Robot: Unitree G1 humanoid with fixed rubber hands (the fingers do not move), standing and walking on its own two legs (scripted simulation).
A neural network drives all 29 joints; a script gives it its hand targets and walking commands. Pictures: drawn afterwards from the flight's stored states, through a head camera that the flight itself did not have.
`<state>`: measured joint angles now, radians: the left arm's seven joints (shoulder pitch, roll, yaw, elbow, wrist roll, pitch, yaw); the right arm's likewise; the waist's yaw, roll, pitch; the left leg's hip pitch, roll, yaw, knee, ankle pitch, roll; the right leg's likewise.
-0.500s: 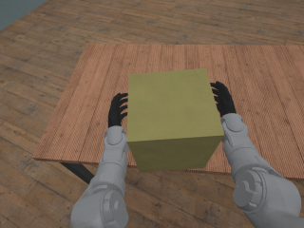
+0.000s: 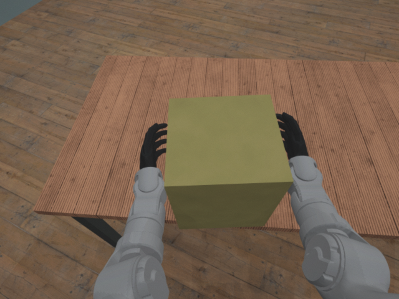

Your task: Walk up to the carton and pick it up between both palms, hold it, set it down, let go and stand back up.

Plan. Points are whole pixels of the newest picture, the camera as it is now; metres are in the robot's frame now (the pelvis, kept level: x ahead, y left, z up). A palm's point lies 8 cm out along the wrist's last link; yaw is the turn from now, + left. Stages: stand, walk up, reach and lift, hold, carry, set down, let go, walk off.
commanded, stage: reach and lift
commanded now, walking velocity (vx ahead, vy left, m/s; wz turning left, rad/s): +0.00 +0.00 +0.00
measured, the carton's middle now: (220, 168) +0.40 +0.03 -0.02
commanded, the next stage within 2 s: none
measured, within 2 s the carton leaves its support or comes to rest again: leaves its support in 0.96 s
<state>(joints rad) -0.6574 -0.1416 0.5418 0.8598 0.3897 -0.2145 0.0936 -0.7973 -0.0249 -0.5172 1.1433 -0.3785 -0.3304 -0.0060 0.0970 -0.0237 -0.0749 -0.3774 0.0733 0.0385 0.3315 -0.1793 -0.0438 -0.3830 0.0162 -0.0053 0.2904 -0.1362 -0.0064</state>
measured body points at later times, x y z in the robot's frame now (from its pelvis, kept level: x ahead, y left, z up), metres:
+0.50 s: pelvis +0.00 +0.00 +0.00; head +0.08 +0.00 +0.44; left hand +0.39 +0.19 +0.03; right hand +0.44 -0.11 +0.04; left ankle -0.03 +0.14 -0.75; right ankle -0.01 -0.12 -0.75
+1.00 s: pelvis -0.01 +0.00 +0.00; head +0.03 +0.00 +0.45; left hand +0.37 +0.20 +0.04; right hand +0.41 -0.10 +0.05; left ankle -0.03 +0.14 -0.75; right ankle -0.01 -0.12 -0.75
